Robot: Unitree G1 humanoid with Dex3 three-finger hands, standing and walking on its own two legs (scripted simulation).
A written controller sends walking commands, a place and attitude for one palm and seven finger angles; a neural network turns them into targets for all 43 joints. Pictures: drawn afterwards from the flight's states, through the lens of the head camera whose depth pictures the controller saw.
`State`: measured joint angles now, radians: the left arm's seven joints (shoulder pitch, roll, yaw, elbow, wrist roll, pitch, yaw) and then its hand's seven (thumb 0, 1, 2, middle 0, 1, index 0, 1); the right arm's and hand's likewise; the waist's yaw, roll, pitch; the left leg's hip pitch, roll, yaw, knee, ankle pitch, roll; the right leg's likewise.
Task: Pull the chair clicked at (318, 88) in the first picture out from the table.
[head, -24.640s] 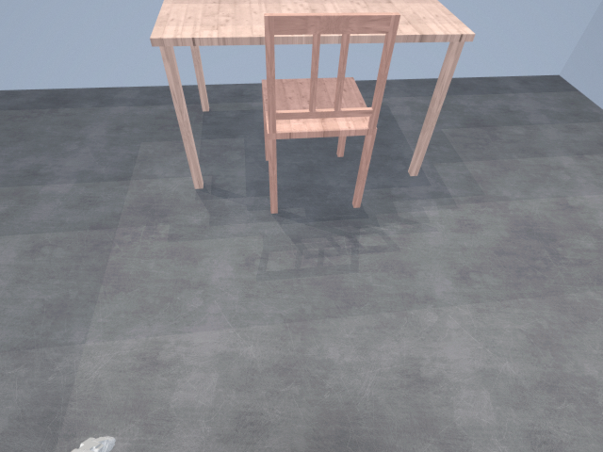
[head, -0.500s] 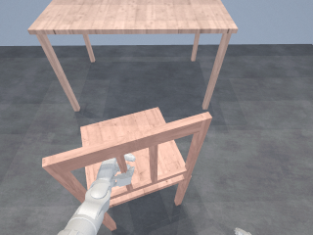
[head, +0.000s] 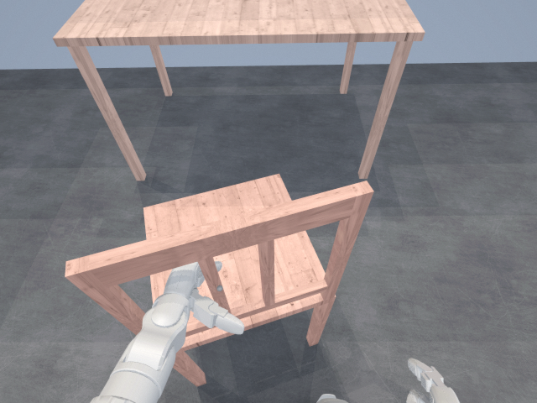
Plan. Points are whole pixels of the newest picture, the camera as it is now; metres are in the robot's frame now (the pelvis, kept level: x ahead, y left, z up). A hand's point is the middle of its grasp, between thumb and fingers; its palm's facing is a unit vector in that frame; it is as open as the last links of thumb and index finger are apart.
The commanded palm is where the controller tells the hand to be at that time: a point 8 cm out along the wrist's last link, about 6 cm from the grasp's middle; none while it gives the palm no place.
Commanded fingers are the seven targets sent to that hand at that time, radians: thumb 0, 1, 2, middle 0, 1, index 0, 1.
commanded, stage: open the thumb and straighten the fingers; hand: left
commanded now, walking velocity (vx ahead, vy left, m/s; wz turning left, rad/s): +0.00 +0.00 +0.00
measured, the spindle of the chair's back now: (216, 289) +0.32 +0.10 -0.09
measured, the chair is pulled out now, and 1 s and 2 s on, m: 0.65 0.65 0.65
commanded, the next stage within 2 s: draw the fingers out of the gap in 0.14 s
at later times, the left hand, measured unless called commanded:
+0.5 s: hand (210, 320) +0.25 +0.09 -0.04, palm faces -0.16 -0.98 -0.14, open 17.5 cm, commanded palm +0.24 +0.14 -0.01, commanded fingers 0.00 -0.55 0.20 0.00 0.00 0.00 0.00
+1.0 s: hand (199, 379) +0.17 +0.10 -0.03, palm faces -0.15 -0.98 -0.12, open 17.5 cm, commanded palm +0.16 +0.15 -0.01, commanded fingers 0.00 -0.55 0.20 0.00 0.00 0.00 0.00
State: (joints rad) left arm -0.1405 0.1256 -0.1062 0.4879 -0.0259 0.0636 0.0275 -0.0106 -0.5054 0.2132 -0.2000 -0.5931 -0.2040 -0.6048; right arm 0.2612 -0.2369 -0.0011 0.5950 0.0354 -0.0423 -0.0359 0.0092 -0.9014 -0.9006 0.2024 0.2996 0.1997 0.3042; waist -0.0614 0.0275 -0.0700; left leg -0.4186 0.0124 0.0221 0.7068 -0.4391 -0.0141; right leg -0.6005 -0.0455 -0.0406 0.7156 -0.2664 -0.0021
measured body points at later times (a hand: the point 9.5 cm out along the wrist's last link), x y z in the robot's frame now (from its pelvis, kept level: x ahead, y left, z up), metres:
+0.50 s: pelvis +0.00 +0.00 -0.01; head +0.04 -0.02 +0.44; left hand +0.26 +0.15 -0.02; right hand +0.15 -0.26 -0.10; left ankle -0.05 +0.13 -0.71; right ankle +0.05 -0.12 -0.71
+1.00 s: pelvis +0.00 +0.01 -0.02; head +0.03 +0.00 +0.43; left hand +0.18 +0.15 -0.02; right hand +0.18 -0.22 -0.09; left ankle -0.05 +0.13 -0.71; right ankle +0.05 -0.12 -0.71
